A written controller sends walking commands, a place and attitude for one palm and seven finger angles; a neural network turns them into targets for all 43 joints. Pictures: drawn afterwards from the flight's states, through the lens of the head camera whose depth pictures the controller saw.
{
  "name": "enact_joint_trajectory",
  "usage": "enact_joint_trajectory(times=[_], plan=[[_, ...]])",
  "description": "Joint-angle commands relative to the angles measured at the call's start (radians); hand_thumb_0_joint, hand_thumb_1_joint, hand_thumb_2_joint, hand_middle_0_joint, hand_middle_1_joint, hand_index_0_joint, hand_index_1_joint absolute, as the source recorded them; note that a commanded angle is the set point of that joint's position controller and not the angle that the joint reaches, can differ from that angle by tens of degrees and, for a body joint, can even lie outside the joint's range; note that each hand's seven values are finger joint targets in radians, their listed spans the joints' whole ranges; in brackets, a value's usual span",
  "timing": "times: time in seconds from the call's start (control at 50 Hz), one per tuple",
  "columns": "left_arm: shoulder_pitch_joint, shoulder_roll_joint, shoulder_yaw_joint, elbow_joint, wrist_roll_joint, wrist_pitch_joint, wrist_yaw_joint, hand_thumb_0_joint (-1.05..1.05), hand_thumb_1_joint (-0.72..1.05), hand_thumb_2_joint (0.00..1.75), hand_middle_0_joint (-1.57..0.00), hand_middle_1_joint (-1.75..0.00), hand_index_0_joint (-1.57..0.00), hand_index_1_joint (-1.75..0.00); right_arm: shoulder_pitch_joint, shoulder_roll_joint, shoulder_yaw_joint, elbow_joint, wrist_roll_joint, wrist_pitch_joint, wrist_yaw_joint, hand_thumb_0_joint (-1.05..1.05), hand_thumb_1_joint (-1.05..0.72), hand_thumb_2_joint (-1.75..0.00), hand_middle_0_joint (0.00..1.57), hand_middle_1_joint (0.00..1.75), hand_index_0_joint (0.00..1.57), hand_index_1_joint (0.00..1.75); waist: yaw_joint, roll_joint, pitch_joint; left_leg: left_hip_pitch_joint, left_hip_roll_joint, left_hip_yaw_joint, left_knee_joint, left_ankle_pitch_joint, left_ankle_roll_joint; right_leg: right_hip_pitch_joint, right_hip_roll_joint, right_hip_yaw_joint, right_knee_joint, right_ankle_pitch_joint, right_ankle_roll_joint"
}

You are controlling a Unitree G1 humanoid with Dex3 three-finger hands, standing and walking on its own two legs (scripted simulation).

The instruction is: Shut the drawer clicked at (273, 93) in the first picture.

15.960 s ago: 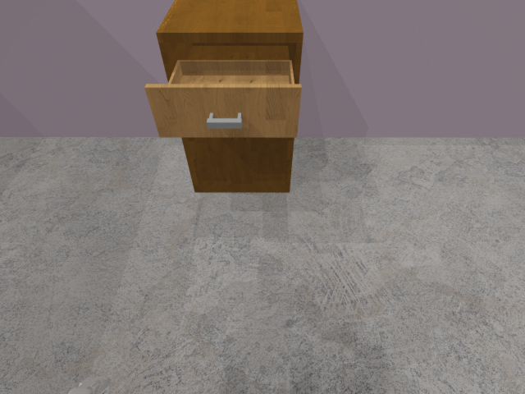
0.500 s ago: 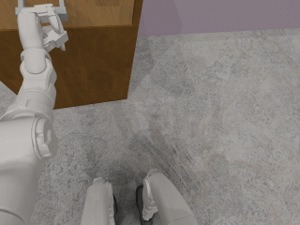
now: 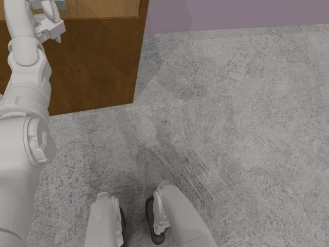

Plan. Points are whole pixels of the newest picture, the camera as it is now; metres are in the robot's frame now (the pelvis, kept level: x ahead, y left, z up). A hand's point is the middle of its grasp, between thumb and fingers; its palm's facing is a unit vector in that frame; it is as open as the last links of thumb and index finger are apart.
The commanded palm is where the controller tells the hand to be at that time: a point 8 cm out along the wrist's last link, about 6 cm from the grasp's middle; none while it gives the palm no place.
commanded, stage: pull the fist back off the drawer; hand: left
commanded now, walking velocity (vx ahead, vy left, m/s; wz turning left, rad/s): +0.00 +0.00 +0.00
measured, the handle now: out of the picture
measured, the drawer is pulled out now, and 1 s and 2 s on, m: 0.00 0.00 0.00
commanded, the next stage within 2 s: draw the hand back to the body in 0.38 s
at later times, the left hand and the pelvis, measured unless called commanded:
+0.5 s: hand (54, 23) +0.59 +0.14 +0.06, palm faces +0.17 -0.99 -0.02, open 3.2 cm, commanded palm +0.54 +0.17 +0.07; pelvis +0.05 +0.00 +0.03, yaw +0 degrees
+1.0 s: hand out of the picture +0.43 +0.19 +0.17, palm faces +0.09 -1.00 -0.02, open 3.3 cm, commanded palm +0.39 +0.23 +0.18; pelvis +0.09 +0.00 +0.11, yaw +3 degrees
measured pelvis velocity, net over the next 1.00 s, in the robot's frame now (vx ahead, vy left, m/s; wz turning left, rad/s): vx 0.09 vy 0.00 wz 0.05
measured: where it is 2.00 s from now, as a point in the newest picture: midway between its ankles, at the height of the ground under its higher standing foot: (138, 234)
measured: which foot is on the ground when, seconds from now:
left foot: down 0.00-1.00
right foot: down 0.00-1.00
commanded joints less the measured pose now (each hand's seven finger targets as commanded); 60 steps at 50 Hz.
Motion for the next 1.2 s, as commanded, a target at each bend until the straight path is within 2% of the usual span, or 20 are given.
enact_joint_trajectory(times=[0.0,0.02,0.14,0.26,0.4,0.46,0.52,0.56,0.62,0.68,0.74,0.8,0.82,0.86,0.96,0.98,1.0,1.02,1.06,1.18], plan=[[-0.599,0.148,0.021,-0.284,-0.023,-0.06,0.025,0.0,0.9,0.9,-1.4,-1.6,-1.4,-1.6,0.215,-0.231,-0.097,-0.012,-0.006,0.006,0.002,0.0,-0.9,-0.9,0.2,0.3,0.2,0.3,-0.048,0.273,-0.563,0.643,0.055,-0.252,-0.246,0.014,-0.06,0.092,0.003,0.097,-0.147,0.012,0.011],[-0.589,0.11,0.0,-0.274,-0.026,-0.058,0.021,0.0,0.9,0.9,-1.4,-1.6,-1.4,-1.6,0.219,-0.228,-0.098,-0.011,-0.008,0.008,0.006,0.0,-0.9,-0.9,0.2,0.3,0.2,0.3,-0.054,0.263,-0.552,0.657,0.057,-0.26,-0.251,0.017,-0.06,0.081,0.002,0.093,-0.145,0.016,0.013],[-0.45,0.08,0.02,-0.322,-0.049,-0.059,0.017,0.0,0.9,0.9,-1.4,-1.6,-1.4,-1.6,0.204,-0.221,-0.106,-0.023,-0.002,0.031,0.016,0.0,-0.9,-0.9,0.2,0.3,0.2,0.3,-0.006,0.233,-0.551,0.67,0.052,-0.228,-0.257,0.096,-0.061,0.146,0.002,0.094,-0.16,0.046,0.011],[-0.239,0.02,0.022,-0.425,-0.075,-0.087,0.009,0.0,0.9,0.9,-1.4,-1.6,-1.4,-1.6,0.18,-0.198,-0.122,-0.049,0.006,0.066,0.031,0.0,-0.9,-0.9,0.2,0.3,0.2,0.3,0.061,0.201,-0.602,0.722,0.046,-0.165,-0.244,0.297,-0.068,0.261,0.01,0.098,-0.176,0.134,0.007],[-0.146,0.042,0.057,-0.421,-0.082,-0.112,0.007,0.0,0.9,0.9,-1.4,-1.6,-1.4,-1.6,0.16,-0.177,-0.125,-0.059,0.015,0.099,0.024,0.0,-0.9,-0.9,0.2,0.3,0.2,0.3,0.064,0.055,-0.525,0.558,0.02,-0.067,-0.217,0.324,-0.037,0.454,0.012,0.144,-0.211,0.249,0.019],[-0.136,0.03,0.053,-0.466,-0.096,-0.143,-0.016,0.0,0.9,0.9,-1.4,-1.6,-1.4,-1.6,0.154,-0.172,-0.13,-0.061,0.013,0.107,0.022,0.0,-0.9,-0.9,0.2,0.3,0.2,0.3,0.078,0.089,-0.578,0.605,0.016,-0.063,-0.21,0.408,-0.042,0.485,0.01,0.147,-0.193,0.342,0.017],[0.085,0.027,0.056,-0.673,-0.134,-0.149,-0.056,0.0,0.9,0.9,-1.4,-1.6,-1.4,-1.6,0.129,-0.167,-0.146,-0.121,0.033,0.121,0.025,0.0,-0.9,-0.9,0.2,0.3,0.2,0.3,0.17,0.164,-0.772,0.803,0.013,-0.046,-0.258,0.598,-0.059,0.634,0.011,0.15,-0.21,0.509,0.011],[0.227,0.006,0.039,-0.823,-0.171,-0.115,-0.08,0.0,0.9,0.9,-1.4,-1.6,-1.4,-1.6,0.113,-0.16,-0.152,-0.149,0.052,0.127,0.025,0.0,-0.9,-0.9,0.2,0.3,0.2,0.3,0.202,0.163,-0.817,0.889,0.016,-0.041,-0.299,0.709,-0.064,0.732,0.01,0.148,-0.25,0.61,0.015],[0.452,-0.084,-0.024,-0.963,-0.225,-0.029,-0.109,0.0,0.9,0.9,-1.4,-1.6,-1.4,-1.6,0.089,-0.147,-0.156,-0.182,0.084,0.119,0.017,0.0,-0.9,-0.9,0.2,0.3,0.2,0.3,0.206,0.045,-0.746,0.887,0.012,-0.022,-0.363,0.734,-0.049,0.873,0.008,0.145,-0.319,0.73,0.026],[0.576,-0.149,-0.066,-1.041,-0.265,0.036,-0.115,0.0,0.9,0.9,-1.4,-1.6,-1.4,-1.6,0.049,-0.14,-0.155,-0.189,0.11,0.1,-0.004,0.0,-0.9,-0.9,0.2,0.3,0.2,0.3,0.198,-0.048,-0.54,0.827,0.006,0.001,-0.428,0.605,-0.036,0.917,0.003,0.147,-0.395,0.715,0.04],[0.616,-0.175,-0.097,-1.09,-0.271,0.036,-0.104,0.0,0.9,0.9,-1.4,-1.6,-1.4,-1.6,0.008,-0.134,-0.149,-0.177,0.116,0.075,-0.023,0.0,-0.9,-0.9,0.2,0.3,0.2,0.3,0.193,-0.025,-0.389,0.853,0.003,0.005,-0.475,0.502,-0.038,0.87,0.003,0.141,-0.437,0.586,0.036],[0.706,-0.198,-0.131,-1.111,-0.268,0.023,-0.115,0.0,0.9,0.9,-1.4,-1.6,-1.4,-1.6,-0.024,-0.132,-0.146,-0.181,0.115,0.057,-0.032,0.0,-0.9,-0.9,0.2,0.3,0.2,0.3,0.203,-0.023,-0.312,0.898,0.005,-0.006,-0.504,0.508,-0.042,0.854,0.003,0.131,-0.458,0.528,0.028],[0.713,-0.187,-0.134,-1.147,-0.268,0.021,-0.126,0.0,0.9,0.9,-1.4,-1.6,-1.4,-1.6,-0.035,-0.132,-0.147,-0.188,0.116,0.052,-0.035,0.0,-0.9,-0.9,0.2,0.3,0.2,0.3,0.214,0.039,-0.313,0.935,0.004,-0.002,-0.507,0.57,-0.043,0.861,-0.001,0.138,-0.461,0.56,0.025],[0.787,-0.182,-0.138,-1.192,-0.276,0.037,-0.152,0.0,0.9,0.9,-1.4,-1.6,-1.4,-1.6,-0.05,-0.129,-0.147,-0.2,0.119,0.044,-0.038,0.0,-0.9,-0.9,0.2,0.3,0.2,0.3,0.234,0.065,-0.35,1.017,0.013,-0.015,-0.52,0.683,-0.054,0.883,-0.006,0.129,-0.463,0.6,0.025],[0.917,-0.18,-0.134,-1.366,-0.316,0.092,-0.187,0.0,0.9,0.9,-1.4,-1.6,-1.4,-1.6,-0.132,-0.122,-0.137,-0.258,0.131,0.013,-0.054,0.0,-0.9,-0.9,0.2,0.3,0.2,0.3,0.266,0.034,-0.348,1.098,0.019,-0.038,-0.588,0.683,-0.062,0.948,-0.009,0.11,-0.506,0.551,0.023],[0.986,-0.08,-0.159,-1.398,-0.202,0.159,-0.116,0.0,0.9,0.9,-1.4,-1.6,-1.4,-1.6,-0.188,-0.108,-0.136,-0.274,0.132,0.044,-0.07,0.0,-0.9,-0.9,0.2,0.3,0.2,0.3,0.315,0.03,-0.38,1.158,0.02,-0.042,-0.65,0.673,-0.061,1.032,-0.039,0.154,-0.564,0.521,0.009],[1.004,-0.124,-0.178,-1.449,-0.196,0.2,-0.079,0.0,0.9,0.9,-1.4,-1.6,-1.4,-1.6,-0.205,-0.093,-0.127,-0.302,0.132,0.052,-0.082,0.0,-0.9,-0.9,0.2,0.3,0.2,0.3,0.293,0.02,-0.316,1.158,0.022,-0.035,-0.679,0.626,-0.059,1.038,-0.042,0.147,-0.596,0.507,0.011],[1.025,-0.11,-0.164,-1.466,-0.199,0.229,-0.06,0.0,0.9,0.9,-1.4,-1.6,-1.4,-1.6,-0.218,-0.097,-0.125,-0.311,0.133,0.051,-0.093,0.0,-0.9,-0.9,0.2,0.3,0.2,0.3,0.293,-0.035,-0.271,1.129,0.019,-0.033,-0.695,0.57,-0.052,1.055,-0.041,0.149,-0.616,0.492,0.013],[1.054,-0.122,-0.185,-1.482,-0.184,0.272,-0.03,0.0,0.9,0.9,-1.4,-1.6,-1.4,-1.6,-0.248,-0.093,-0.111,-0.309,0.136,0.06,-0.109,0.0,-0.9,-0.9,0.2,0.3,0.2,0.3,0.29,-0.036,-0.188,1.14,0.024,-0.035,-0.749,0.494,-0.05,1.066,-0.045,0.147,-0.656,0.436,0.012],[1.11,-0.119,-0.181,-1.588,-0.173,0.33,0.01,0.0,0.9,0.9,-1.4,-1.6,-1.4,-1.6,-0.316,-0.085,-0.082,-0.302,0.132,0.035,-0.139,0.0,-0.9,-0.9,0.2,0.3,0.2,0.3,0.306,-0.007,-0.066,1.252,0.035,-0.069,-0.892,0.346,-0.05,1.116,-0.043,0.139,-0.773,0.289,0.002]])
